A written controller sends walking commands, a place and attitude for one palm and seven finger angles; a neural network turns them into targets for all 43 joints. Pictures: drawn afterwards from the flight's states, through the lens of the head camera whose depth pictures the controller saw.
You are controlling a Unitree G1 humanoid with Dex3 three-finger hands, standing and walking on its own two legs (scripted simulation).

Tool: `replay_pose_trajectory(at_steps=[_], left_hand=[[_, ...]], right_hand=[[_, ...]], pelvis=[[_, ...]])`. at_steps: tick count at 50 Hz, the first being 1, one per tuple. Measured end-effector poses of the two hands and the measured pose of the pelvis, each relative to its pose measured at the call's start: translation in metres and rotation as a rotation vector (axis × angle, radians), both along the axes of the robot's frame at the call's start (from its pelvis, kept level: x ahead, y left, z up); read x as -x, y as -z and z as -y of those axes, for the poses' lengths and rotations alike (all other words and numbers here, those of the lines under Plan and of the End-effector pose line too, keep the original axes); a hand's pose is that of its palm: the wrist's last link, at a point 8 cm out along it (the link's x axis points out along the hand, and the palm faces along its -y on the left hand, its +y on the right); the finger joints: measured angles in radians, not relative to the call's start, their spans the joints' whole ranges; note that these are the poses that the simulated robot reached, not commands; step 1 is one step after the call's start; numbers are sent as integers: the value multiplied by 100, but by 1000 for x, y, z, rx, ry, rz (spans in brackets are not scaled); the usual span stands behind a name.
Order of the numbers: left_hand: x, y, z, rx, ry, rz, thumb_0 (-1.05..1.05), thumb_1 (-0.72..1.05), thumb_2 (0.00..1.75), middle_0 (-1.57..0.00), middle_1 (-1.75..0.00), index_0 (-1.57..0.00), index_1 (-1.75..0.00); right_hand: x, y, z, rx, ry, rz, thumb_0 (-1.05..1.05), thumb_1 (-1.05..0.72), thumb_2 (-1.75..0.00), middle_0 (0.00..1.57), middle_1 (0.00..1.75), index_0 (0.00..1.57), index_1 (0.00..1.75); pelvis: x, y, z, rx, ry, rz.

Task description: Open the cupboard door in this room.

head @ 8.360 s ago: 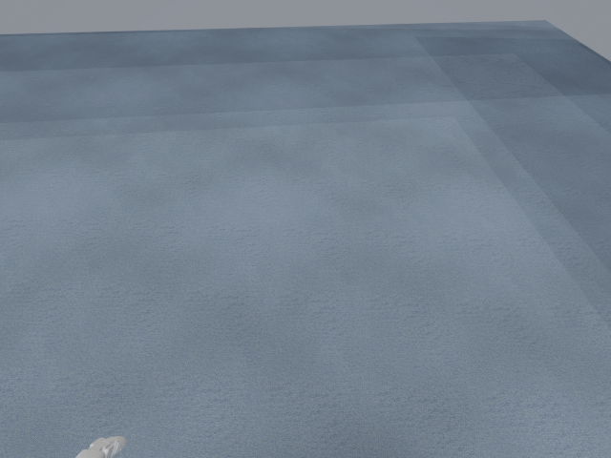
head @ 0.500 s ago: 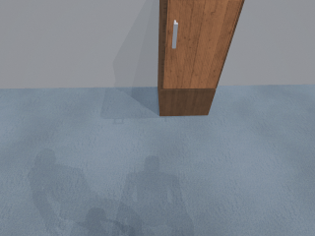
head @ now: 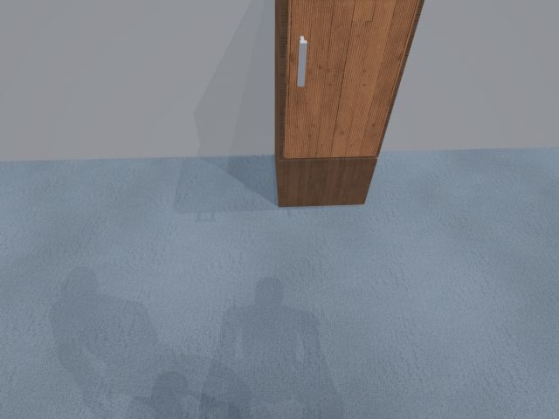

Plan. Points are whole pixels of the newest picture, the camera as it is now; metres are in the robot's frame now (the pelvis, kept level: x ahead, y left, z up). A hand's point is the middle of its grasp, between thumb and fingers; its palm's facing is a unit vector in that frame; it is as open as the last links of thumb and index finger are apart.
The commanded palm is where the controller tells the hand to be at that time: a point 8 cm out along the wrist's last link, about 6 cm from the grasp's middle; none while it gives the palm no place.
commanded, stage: look at it before walking up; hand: left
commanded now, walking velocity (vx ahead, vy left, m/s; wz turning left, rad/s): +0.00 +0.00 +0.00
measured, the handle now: (301, 61) +1.13 -0.01 -0.02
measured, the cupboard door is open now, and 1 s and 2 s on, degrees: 0 0 0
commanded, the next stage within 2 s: walk to a spot facing it in 0.18 s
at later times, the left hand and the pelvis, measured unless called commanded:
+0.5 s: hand out of the picture -0.02 +0.16 -0.18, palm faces +0.00 -0.98 -0.18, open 7.4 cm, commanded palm none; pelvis -0.01 -0.01 -0.01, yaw -4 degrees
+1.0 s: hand out of the picture +0.07 +0.12 -0.15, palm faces -0.22 -0.94 -0.25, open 7.4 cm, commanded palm none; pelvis +0.02 -0.07 +0.00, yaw -18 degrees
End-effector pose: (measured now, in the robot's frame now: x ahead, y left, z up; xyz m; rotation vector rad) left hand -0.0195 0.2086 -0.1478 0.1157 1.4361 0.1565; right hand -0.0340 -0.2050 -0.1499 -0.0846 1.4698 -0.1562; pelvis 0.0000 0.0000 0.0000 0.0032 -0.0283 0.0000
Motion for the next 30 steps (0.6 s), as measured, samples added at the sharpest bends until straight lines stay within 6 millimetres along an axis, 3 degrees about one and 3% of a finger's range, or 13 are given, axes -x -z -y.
replay_pose_trajectory(at_steps=[11, 21, 26, 30], left_hand=[[9, 0, 11, 13, -9, -12, 1, 91, 90, -20, -30, -20, -30], [7, 1, 9, 4, 5, -24, 1, 91, 90, -20, -30, -20, -30], [-4, 6, 0, -10, 46, -32, 1, 91, 90, -20, -30, -20, -30], [-25, 9, -8, -43, 92, -7, 1, 91, 90, -20, -30, -20, -30]], right_hand=[[-7, -1, 9, 6, -13, 20, 1, -91, -90, 20, 30, 20, 29], [-11, 3, 16, 16, 10, 31, 1, -91, -90, 20, 30, 20, 29], [-8, 8, 25, 39, 63, 49, 1, -91, -90, 20, 30, 20, 29], [-6, 14, 39, 54, 104, 77, 1, -91, -90, 20, 30, 20, 29]], pelvis=[[3, -1, 6, 0, -3, -2], [8, 3, 10, 0, 28, -10], [15, 9, 11, -6, 75, -21], [19, 16, 17, -25, 118, -24]])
